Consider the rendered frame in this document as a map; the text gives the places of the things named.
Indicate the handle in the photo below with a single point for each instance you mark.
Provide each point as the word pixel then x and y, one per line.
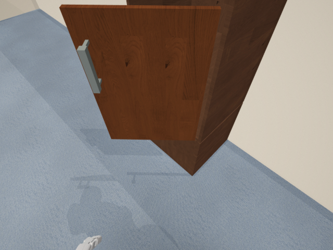
pixel 89 67

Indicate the cupboard door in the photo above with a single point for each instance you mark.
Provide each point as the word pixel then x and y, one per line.
pixel 153 61

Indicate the left robot hand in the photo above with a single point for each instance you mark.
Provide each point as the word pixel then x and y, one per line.
pixel 89 243

